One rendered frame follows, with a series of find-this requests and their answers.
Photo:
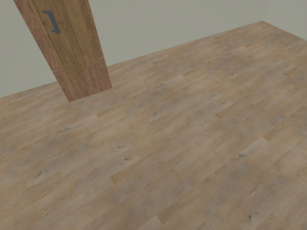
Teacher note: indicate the handle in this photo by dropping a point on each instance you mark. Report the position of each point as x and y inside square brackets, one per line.
[53, 21]

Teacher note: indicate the cupboard door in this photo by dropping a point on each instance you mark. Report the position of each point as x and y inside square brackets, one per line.
[76, 47]

